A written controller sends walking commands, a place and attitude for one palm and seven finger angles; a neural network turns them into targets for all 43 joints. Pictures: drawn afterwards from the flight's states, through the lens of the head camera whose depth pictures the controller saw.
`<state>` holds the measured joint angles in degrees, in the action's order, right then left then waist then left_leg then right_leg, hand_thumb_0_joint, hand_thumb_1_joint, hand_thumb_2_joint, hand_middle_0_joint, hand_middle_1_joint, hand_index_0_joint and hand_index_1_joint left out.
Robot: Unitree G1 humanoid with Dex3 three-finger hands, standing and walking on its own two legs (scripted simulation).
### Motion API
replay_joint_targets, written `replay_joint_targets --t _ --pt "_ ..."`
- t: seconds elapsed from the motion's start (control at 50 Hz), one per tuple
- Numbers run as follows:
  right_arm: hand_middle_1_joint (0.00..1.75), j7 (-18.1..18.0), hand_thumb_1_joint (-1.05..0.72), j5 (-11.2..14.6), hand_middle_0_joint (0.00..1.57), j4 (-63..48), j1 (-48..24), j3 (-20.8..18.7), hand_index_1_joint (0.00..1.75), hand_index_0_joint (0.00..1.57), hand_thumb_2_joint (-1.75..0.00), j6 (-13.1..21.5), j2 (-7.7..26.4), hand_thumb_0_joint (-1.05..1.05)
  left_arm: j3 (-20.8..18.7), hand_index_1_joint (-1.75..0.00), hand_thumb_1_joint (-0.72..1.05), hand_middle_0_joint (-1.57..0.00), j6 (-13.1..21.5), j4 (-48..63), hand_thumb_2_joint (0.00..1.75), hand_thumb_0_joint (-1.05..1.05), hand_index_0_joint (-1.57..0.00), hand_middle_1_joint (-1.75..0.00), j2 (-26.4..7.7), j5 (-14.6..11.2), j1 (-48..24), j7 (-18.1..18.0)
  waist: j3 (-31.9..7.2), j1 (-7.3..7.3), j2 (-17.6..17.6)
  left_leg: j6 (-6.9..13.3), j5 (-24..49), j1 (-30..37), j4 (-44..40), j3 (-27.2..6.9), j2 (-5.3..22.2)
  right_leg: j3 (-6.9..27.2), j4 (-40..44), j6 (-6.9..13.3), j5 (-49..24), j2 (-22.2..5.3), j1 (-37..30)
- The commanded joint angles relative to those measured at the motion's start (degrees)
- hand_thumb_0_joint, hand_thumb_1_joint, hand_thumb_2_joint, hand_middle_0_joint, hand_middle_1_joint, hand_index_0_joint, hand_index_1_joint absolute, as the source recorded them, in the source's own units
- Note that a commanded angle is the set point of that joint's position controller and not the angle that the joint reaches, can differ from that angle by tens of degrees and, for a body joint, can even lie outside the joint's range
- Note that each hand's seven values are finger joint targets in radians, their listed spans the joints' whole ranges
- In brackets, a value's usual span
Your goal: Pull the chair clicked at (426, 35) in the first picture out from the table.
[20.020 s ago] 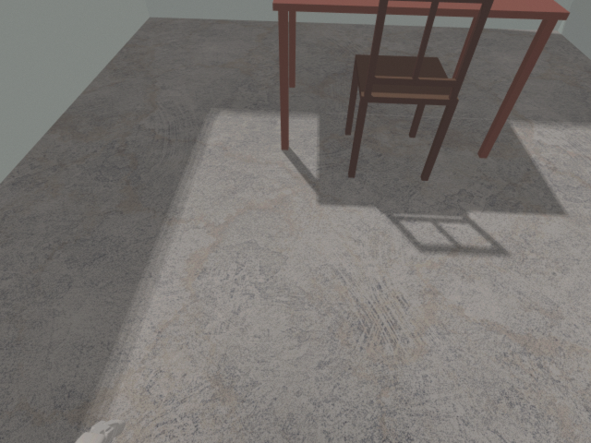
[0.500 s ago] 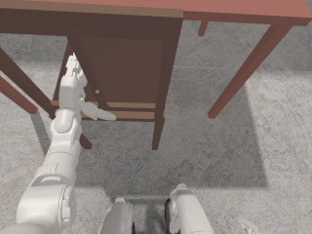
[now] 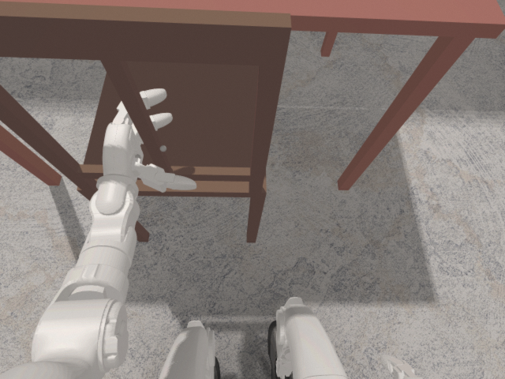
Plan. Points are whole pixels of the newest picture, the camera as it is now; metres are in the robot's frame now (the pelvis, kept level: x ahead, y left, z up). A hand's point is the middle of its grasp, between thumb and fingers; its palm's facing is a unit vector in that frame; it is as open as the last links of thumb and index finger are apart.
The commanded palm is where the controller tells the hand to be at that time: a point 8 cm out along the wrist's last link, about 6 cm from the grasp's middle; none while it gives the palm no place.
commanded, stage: hook a spindle and tug to test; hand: left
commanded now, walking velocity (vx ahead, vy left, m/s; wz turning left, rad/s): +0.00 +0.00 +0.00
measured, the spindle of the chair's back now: (145, 127) +0.49 +0.14 +0.03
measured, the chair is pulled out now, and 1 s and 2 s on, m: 0.00 0.03 0.14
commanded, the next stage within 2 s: step backward, pulling the chair out in 1.06 s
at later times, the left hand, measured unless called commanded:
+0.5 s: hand (160, 149) +0.46 +0.12 +0.02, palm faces -0.07 -1.00 -0.03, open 5.1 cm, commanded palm +0.43 +0.17 +0.02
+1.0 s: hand (159, 163) +0.44 +0.12 +0.02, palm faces -0.08 -1.00 -0.02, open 5.2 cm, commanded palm +0.41 +0.17 +0.02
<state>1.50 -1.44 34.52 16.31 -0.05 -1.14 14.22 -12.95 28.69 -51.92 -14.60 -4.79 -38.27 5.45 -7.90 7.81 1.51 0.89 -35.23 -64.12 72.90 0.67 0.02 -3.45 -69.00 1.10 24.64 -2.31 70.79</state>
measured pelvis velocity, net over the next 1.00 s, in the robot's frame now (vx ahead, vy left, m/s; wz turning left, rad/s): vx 0.01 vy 0.00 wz -0.01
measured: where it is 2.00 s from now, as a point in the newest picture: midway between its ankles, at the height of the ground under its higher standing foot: outside the picture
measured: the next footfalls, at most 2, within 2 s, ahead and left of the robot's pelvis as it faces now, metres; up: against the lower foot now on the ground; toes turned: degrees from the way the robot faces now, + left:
none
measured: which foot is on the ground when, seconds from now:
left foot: down 0.00-1.00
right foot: down 0.00-1.00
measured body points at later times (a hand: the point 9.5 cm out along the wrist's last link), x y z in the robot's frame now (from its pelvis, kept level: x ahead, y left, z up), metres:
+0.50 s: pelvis +0.01 +0.00 +0.00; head +0.16 +0.00 +0.43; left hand +0.46 +0.17 +0.02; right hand +0.07 -0.27 -0.12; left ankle -0.01 +0.11 -0.62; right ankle +0.07 -0.11 -0.62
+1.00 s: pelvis +0.01 +0.00 +0.01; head +0.16 +0.00 +0.43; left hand +0.44 +0.17 +0.02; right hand +0.10 -0.26 -0.12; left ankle -0.01 +0.11 -0.62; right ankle +0.07 -0.11 -0.62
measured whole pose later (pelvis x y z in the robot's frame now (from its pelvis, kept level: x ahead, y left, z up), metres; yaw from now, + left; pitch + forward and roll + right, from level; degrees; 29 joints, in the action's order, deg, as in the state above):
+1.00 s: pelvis +0.01 +0.00 +0.01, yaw +0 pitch +26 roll +0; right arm 1.8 -0.6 33.2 15.2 -0.8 -0.3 14.1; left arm -10.1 27.7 -40.6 -11.7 -7.0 -27.2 6.2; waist -8.7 6.0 1.4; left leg 1.0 -35.8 -60.9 70.9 1.0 0.0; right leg -3.0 -67.6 0.8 25.5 -2.1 68.0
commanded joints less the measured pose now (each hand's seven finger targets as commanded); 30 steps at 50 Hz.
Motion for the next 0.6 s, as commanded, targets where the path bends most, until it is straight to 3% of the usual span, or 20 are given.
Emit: replay_joint_targets --t 0.0,0.06,0.08,0.1,0.16,0.18,0.24,0.3,0.34,0.38,0.4,0.44,0.5,0.54,0.58 --pt "0.30 -0.58 -0.90 0.19 0.20 -3.88 7.73 -3.63 0.30 0.20 -0.90 1.74 9.04 0.00 -1.31 -1.34 -0.05 -0.46 4.81 13.17 0.49 0.00 -0.46 -1.34 -8.41 -0.56 -19.62 0.45 -32.14 0.81 1.72 -0.37 24.64 11.04 -9.26 -2.38 -0.64 3.01 6.26 0.54 -17.79 1.56 -27.04" --pt "0.30 -0.51 -0.90 0.42 0.20 -3.86 7.59 -3.55 0.30 0.20 -0.90 1.96 8.75 0.00 1.32 -1.45 0.12 -0.50 4.59 13.09 0.56 0.00 -0.50 -1.45 -5.60 -0.84 -19.59 0.96 -30.29 1.60 1.88 -0.26 23.70 10.42 -9.44 -2.23 -0.64 3.00 6.73 0.53 -17.48 1.62 -26.44" --pt "0.30 -0.48 -0.90 0.29 0.20 -3.57 7.59 -3.57 0.30 0.20 -0.90 2.01 8.88 0.00 0.56 -1.45 0.17 -0.50 4.71 13.66 0.59 0.00 -0.50 -1.45 -6.19 -1.09 -20.49 0.83 -30.63 1.57 1.28 -0.15 23.11 9.87 -9.32 -2.06 -0.71 3.15 6.97 0.42 -17.51 1.57 -27.32" --pt "0.30 -0.57 -0.90 0.28 0.20 -3.72 7.72 -3.67 0.30 0.20 -0.90 1.95 9.07 0.00 -1.29 -1.45 0.23 -0.50 4.72 13.43 0.61 0.00 -0.50 -1.45 -8.56 -0.76 -19.01 0.74 -31.22 0.66 1.21 -0.18 23.19 9.21 -9.37 -1.97 -0.80 3.43 6.73 0.53 -17.98 1.55 -28.56" --pt "0.30 -0.54 -0.90 0.40 0.20 -3.87 7.70 -3.66 0.30 0.20 -0.90 2.07 8.87 0.00 -0.21 -1.45 0.40 -0.50 4.91 14.16 0.68 0.00 -0.50 -1.45 -7.57 -0.86 -18.46 0.99 -31.38 1.08 0.53 0.01 23.40 8.92 -9.30 -1.61 -0.91 3.67 6.95 0.51 -19.27 1.59 -29.68" --pt "0.30 -0.52 -0.90 0.40 0.20 -3.87 7.76 -3.68 0.30 0.20 -0.90 2.10 8.88 0.00 -0.90 -1.45 0.45 -0.50 5.02 14.50 0.71 0.00 -0.50 -1.45 -8.13 -0.88 -17.66 1.11 -32.08 0.61 1.38 -0.12 24.16 9.26 -9.38 -1.60 -0.89 3.64 6.75 0.56 -20.01 1.53 -30.01" --pt "0.30 -0.58 -0.90 0.52 0.20 -3.58 7.40 -3.58 0.30 0.20 -0.90 2.20 8.75 0.00 -0.56 -1.45 0.62 -0.50 4.73 13.53 0.78 0.00 -0.50 -1.45 -7.72 -1.22 -18.28 1.51 -30.12 1.13 0.41 0.05 22.09 7.57 -9.21 -1.17 -1.05 4.08 7.51 0.35 -18.98 1.49 -30.29" --pt "0.30 -0.69 -0.90 0.55 0.20 -3.84 7.46 -3.56 0.30 0.20 -0.90 2.30 8.87 0.00 -2.60 -1.45 0.79 -0.50 4.80 13.81 0.85 0.00 -0.50 -1.45 -9.78 -1.54 -16.44 1.81 -30.89 0.29 0.96 -0.01 22.69 7.25 -9.25 -0.94 -1.14 4.33 7.23 0.48 -20.11 1.39 -31.51" --pt "0.30 -0.73 -0.90 0.59 0.20 -4.10 7.34 -3.44 0.30 0.20 -0.90 2.33 8.79 0.00 -2.27 -1.45 0.90 -0.50 4.66 13.22 0.90 0.00 -0.50 -1.45 -9.40 -1.57 -15.63 2.11 -30.24 0.30 0.33 -0.04 22.40 6.54 -9.49 -0.90 -1.16 4.37 7.34 0.45 -20.29 1.37 -32.03" --pt "0.30 -0.67 -0.90 0.61 0.20 -3.92 7.27 -3.51 0.30 0.20 -0.90 2.47 8.69 0.00 -0.95 -1.45 0.90 -0.50 4.81 14.16 0.90 0.00 -0.50 -1.45 -8.00 -1.58 -16.93 2.28 -30.04 0.78 2.07 -0.14 23.33 8.41 -9.44 -1.10 -1.01 3.85 7.04 0.46 -19.97 1.44 -29.82" --pt "0.30 -0.57 -0.90 0.62 0.20 -3.94 7.25 -3.55 0.30 0.20 -0.90 2.46 8.73 0.00 -1.61 -1.45 0.90 -0.50 4.61 13.33 0.90 0.00 -0.50 -1.45 -8.20 -1.78 -15.57 2.25 -29.92 0.15 2.27 -0.22 23.15 8.13 -9.52 -1.16 -1.07 3.84 7.08 0.52 -19.44 1.42 -29.96" --pt "0.30 -0.60 -0.90 0.67 0.20 -4.10 7.10 -3.57 0.30 0.20 -0.90 2.42 8.90 0.00 -1.06 -1.45 0.90 -0.50 4.39 13.78 0.90 0.00 -0.50 -1.45 -7.75 -1.92 -14.73 2.31 -29.94 0.42 0.47 -0.12 22.85 8.23 -9.71 -1.26 -0.94 3.69 7.28 0.41 -19.07 1.48 -30.00" --pt "0.30 -0.43 -0.90 0.70 0.20 -4.55 6.90 -3.72 0.30 0.20 -0.90 2.53 8.72 0.00 -0.38 -1.45 0.90 -0.50 4.49 15.76 0.90 0.00 -0.50 -1.45 -6.85 -1.96 -13.64 2.18 -31.29 -0.25 1.75 -0.29 24.54 9.60 -9.92 -1.41 -0.91 3.44 6.81 0.57 -20.19 1.42 -30.22" --pt "0.30 -0.22 -0.90 0.77 0.20 -4.92 6.74 -3.84 0.30 0.20 -0.90 2.48 8.60 0.00 -0.57 -1.45 0.90 -0.50 4.15 16.09 0.90 0.00 -0.50 -1.45 -6.54 -2.05 -9.95 2.12 -31.31 -0.69 0.76 -0.28 25.03 9.40 -10.02 -0.91 -0.93 3.57 7.24 0.53 -21.35 1.45 -31.57" --pt "0.30 -0.26 -0.90 0.82 0.20 -5.08 6.85 -3.71 0.30 0.20 -0.90 2.42 8.68 0.00 -1.75 -1.45 0.90 -0.50 3.90 15.71 0.90 0.00 -0.50 -1.45 -7.65 -2.09 -7.95 2.02 -30.86 -0.95 -0.69 -0.19 24.91 8.27 -10.06 -0.84 -0.97 3.73 7.16 0.55 -22.11 1.52 -32.51"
